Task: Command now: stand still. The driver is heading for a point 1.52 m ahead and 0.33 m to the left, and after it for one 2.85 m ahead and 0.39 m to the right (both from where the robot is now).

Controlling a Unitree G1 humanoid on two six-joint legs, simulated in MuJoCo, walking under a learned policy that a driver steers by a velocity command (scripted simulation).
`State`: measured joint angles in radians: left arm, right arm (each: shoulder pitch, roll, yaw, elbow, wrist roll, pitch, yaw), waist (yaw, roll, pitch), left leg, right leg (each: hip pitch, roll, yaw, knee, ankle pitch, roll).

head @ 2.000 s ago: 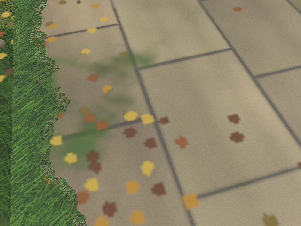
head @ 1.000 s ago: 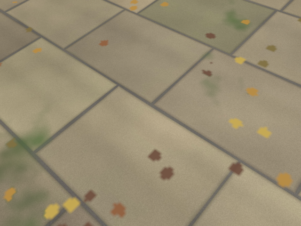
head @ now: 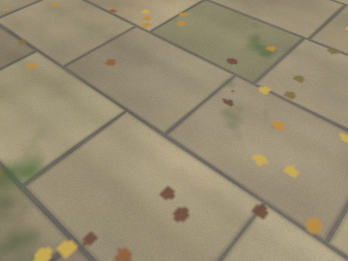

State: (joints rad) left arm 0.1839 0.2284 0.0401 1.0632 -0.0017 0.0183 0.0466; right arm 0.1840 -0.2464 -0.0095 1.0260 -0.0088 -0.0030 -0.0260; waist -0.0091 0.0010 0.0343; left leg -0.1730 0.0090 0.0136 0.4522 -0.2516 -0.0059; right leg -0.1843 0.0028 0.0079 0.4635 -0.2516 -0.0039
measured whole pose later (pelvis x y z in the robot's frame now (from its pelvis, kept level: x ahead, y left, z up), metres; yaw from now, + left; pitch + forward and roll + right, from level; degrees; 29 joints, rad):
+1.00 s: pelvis +0.03 +0.01 -0.01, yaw +1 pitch +1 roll +0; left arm 0.36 0.20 0.05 1.12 -0.03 -0.04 0.04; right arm 0.35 -0.21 -0.03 1.04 0.02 -0.06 -0.02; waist 0.00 0.00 -0.02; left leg -0.25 0.00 0.02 0.63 -0.44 0.07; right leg -0.22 -0.01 0.00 0.54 -0.35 -0.03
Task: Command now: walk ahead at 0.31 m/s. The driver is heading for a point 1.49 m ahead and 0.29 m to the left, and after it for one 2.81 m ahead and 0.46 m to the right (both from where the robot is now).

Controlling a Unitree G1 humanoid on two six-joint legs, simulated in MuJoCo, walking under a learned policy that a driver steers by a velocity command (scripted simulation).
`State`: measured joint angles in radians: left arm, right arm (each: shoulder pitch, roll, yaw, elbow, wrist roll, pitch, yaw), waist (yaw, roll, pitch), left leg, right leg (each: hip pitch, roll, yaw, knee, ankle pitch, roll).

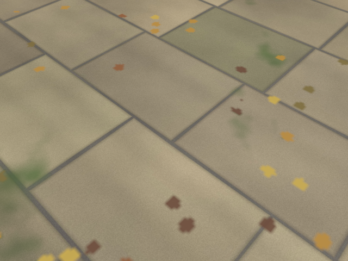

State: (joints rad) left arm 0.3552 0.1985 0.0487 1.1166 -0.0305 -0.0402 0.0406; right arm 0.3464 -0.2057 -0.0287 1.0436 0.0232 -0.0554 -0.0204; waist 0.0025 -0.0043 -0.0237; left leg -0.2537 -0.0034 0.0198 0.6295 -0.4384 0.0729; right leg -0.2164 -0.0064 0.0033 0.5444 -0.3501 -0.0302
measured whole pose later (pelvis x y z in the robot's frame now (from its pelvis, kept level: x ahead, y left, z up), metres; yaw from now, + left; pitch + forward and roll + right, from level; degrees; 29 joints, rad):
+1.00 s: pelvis +0.53 +0.01 +0.00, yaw +0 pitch +2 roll -2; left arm 0.39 0.26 0.06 1.03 -0.02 -0.07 0.01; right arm 0.04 -0.23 -0.04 0.82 0.02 -0.10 0.03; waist 0.07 0.02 0.01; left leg -0.54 0.06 0.02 0.51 -0.03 0.06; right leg 0.06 0.02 -0.05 0.28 -0.38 0.01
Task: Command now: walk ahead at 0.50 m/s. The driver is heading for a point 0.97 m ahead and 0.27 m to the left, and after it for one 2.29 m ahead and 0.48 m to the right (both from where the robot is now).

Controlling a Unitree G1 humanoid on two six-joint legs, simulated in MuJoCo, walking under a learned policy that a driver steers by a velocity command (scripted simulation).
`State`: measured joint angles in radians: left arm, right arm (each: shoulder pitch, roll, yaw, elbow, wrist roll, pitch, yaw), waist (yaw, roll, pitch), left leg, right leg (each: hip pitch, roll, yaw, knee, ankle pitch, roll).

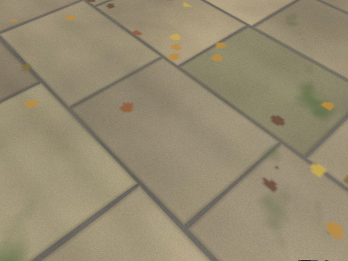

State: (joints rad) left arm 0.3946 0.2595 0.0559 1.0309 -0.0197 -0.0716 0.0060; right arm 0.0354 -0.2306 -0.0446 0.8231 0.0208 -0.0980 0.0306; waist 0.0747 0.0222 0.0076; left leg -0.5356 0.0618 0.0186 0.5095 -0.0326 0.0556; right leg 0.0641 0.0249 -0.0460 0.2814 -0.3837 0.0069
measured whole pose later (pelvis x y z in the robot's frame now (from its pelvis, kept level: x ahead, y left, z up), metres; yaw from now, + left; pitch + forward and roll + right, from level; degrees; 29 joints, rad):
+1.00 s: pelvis +0.55 +0.00 +0.01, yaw +14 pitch +1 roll -2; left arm 0.28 0.25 0.08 0.97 0.00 -0.07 0.03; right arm 0.10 -0.25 -0.08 0.81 0.01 -0.03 0.03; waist 0.06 0.03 0.03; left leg -0.65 0.10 0.02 0.68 0.00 0.04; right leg 0.03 0.00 -0.27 0.28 -0.32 0.00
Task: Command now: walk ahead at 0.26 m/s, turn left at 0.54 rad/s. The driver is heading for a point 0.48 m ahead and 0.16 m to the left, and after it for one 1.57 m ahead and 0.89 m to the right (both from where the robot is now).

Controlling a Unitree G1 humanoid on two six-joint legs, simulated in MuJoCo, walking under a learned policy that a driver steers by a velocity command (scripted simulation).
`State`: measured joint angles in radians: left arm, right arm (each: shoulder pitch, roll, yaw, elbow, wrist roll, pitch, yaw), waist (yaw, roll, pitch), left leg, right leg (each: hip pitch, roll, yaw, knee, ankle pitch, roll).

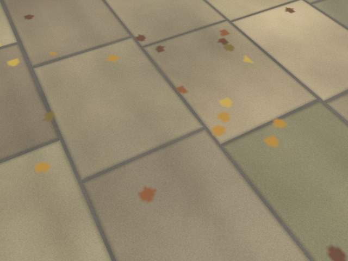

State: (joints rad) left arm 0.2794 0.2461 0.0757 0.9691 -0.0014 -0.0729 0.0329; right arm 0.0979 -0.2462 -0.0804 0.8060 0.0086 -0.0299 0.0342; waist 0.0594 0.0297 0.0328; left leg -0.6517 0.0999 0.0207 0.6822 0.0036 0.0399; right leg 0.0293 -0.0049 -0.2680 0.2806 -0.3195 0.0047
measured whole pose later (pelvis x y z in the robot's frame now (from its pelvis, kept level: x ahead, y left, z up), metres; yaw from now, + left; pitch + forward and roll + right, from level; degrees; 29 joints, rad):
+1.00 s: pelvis +0.15 +0.01 +0.00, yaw +36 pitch +2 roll +0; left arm 0.15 0.30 0.08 0.73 -0.02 0.01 0.02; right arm 0.16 -0.30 -0.09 0.58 0.02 0.07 0.02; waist 0.02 -0.01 0.05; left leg -0.33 0.01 0.03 0.60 -0.27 -0.02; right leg -0.26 -0.12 -0.12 0.53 -0.28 0.05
